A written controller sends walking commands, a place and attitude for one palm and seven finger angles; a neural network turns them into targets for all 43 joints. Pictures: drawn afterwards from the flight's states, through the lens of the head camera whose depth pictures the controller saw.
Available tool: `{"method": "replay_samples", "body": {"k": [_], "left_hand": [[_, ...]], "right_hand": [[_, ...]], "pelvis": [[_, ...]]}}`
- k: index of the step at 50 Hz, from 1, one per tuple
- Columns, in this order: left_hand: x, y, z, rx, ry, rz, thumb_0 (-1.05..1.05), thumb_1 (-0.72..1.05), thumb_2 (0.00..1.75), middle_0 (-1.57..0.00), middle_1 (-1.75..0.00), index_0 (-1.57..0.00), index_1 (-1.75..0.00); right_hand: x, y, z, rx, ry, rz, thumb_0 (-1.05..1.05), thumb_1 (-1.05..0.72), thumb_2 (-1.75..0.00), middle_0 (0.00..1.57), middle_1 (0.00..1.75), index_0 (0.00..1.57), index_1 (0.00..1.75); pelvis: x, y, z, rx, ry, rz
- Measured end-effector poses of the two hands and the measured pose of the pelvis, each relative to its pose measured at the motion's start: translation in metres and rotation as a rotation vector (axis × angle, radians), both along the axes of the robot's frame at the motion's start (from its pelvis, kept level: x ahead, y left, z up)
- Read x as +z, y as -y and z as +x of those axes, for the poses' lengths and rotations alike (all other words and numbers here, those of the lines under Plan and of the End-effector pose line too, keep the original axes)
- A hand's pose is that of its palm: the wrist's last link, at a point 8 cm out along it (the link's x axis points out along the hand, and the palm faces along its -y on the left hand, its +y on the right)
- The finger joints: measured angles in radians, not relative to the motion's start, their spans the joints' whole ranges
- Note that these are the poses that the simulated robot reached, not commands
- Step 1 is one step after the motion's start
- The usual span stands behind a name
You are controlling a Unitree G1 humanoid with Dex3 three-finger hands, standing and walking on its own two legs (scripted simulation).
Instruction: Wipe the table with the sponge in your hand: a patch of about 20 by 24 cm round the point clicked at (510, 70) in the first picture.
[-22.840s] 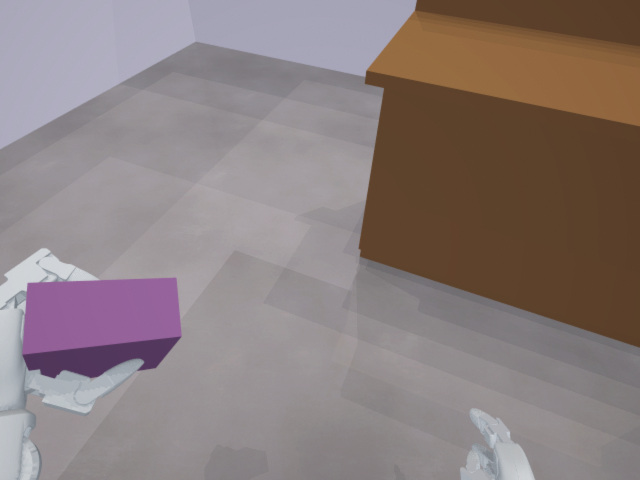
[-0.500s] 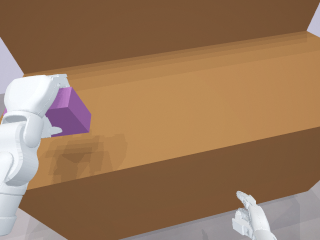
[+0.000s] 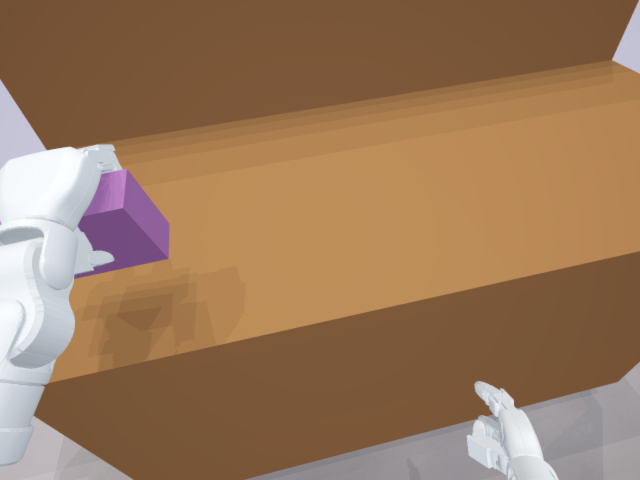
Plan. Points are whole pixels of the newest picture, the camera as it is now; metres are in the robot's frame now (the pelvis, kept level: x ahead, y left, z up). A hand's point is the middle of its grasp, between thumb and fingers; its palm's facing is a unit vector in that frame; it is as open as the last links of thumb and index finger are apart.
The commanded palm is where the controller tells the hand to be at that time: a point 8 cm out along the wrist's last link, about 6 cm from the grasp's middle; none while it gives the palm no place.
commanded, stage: lower the sponge onto the table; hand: left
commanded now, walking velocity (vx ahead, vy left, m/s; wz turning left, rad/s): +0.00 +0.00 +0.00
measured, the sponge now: (100, 236) +0.30 +0.33 +0.17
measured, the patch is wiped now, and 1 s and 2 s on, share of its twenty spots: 0.00 0.00 0.15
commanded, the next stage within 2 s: wipe forward along the first lane in 0.98 s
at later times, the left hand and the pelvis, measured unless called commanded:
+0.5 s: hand (98, 219) +0.31 +0.34 +0.18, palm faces +0.12 +0.00 -0.99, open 9.8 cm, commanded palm +0.27 +0.33 +0.24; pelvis +0.00 +0.00 +0.00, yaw +0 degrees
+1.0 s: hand (103, 235) +0.31 +0.34 +0.16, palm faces +0.10 -0.02 -0.99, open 9.8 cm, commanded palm +0.27 +0.33 +0.22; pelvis +0.02 +0.01 +0.00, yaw +1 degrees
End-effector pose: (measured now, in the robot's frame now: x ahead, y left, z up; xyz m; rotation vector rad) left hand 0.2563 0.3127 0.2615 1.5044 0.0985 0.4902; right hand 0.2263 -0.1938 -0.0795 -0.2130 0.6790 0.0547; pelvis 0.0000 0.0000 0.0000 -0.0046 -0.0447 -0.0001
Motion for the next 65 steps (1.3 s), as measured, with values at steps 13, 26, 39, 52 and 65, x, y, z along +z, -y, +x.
{"method": "replay_samples", "body": {"k": [13,26,39,52,65], "left_hand": [[-0.058,-0.013,0.007,0.074,-0.349,-0.065,0.00,-0.47,1.04,-0.77,-1.36,-0.77,-1.36],[-0.026,-0.022,0.031,0.041,-0.128,-0.018,0.00,-0.47,1.04,-0.77,-1.36,-0.77,-1.36],[-0.073,-0.002,0.023,-0.049,-0.320,-0.059,0.00,-0.47,1.04,-0.77,-1.36,-0.77,-1.36],[-0.052,-0.024,0.026,0.114,-0.179,-0.056,0.00,-0.48,1.04,-0.77,-1.36,-0.77,-1.36],[-0.072,-0.004,0.024,-0.020,-0.261,-0.026,0.00,-0.48,1.04,-0.77,-1.36,-0.77,-1.36]], "right_hand": [[-0.004,0.011,-0.004,-0.016,-0.006,-0.036,0.02,-0.90,-0.90,0.21,0.30,0.20,0.30],[-0.012,0.013,-0.020,-0.051,-0.074,-0.033,0.02,-0.90,-0.90,0.21,0.30,0.20,0.30],[-0.007,-0.001,0.003,-0.020,-0.037,-0.025,0.02,-0.90,-0.90,0.21,0.30,0.20,0.30],[-0.005,-0.011,0.018,0.014,-0.041,0.007,0.01,-0.90,-0.90,0.21,0.30,0.20,0.30],[-0.006,0.003,0.011,-0.010,-0.046,-0.040,0.01,-0.90,-0.90,0.21,0.30,0.20,0.30]], "pelvis": [[-0.002,-0.002,-0.003,0.025,-0.028,0.003],[0.001,-0.006,0.005,0.001,-0.027,-0.002],[-0.001,-0.013,0.015,0.013,-0.042,-0.001],[0.001,-0.010,0.018,0.012,-0.047,-0.003],[0.000,-0.006,0.019,0.021,-0.038,-0.004]]}}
